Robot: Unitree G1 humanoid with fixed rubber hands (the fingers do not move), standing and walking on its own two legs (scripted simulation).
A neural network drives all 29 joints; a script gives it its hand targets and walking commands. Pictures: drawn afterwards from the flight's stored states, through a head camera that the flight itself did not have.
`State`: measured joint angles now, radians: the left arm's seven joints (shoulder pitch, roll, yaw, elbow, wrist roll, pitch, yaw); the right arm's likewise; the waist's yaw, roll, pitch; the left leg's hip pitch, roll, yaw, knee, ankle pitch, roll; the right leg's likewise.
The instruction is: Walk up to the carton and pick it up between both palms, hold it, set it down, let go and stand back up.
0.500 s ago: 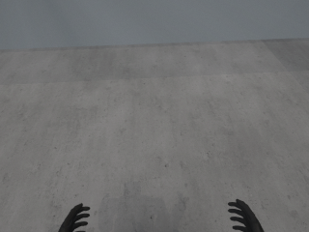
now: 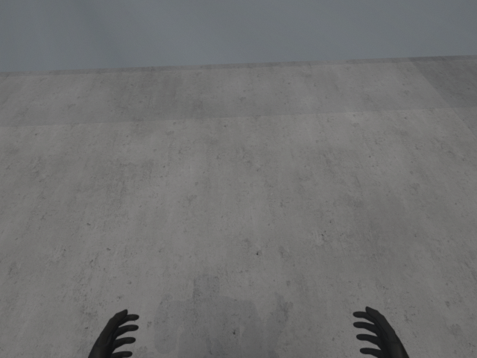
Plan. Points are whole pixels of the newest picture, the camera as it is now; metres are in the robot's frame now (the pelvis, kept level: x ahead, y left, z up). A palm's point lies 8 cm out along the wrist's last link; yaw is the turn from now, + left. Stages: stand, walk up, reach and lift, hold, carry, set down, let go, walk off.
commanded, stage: stand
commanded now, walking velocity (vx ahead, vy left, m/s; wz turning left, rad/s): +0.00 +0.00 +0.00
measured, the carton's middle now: out of the picture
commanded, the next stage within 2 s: walk up in 0.68 s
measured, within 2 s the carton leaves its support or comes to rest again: neither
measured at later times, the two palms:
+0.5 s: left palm out of the picture +0.13 +0.24 -0.08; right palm out of the picture +0.14 -0.25 -0.08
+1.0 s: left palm out of the picture +0.09 +0.27 -0.09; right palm out of the picture +0.10 -0.24 -0.09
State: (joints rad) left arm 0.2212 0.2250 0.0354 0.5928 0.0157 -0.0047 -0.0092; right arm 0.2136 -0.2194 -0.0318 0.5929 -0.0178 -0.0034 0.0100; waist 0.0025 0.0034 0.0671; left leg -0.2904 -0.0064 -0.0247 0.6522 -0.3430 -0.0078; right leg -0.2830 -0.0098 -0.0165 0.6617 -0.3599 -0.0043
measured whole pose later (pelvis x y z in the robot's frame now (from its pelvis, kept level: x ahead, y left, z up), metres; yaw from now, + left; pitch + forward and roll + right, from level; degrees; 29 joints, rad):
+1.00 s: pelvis -0.02 +0.00 +0.00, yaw +8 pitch -2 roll -1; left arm 0.24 0.26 0.04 0.67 0.08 -0.03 0.01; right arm 0.32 -0.25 -0.04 0.65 -0.07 0.04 0.08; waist -0.04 -0.01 0.02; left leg -0.41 0.01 -0.01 0.87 -0.42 -0.01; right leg -0.24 -0.05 -0.14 0.63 -0.35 -0.03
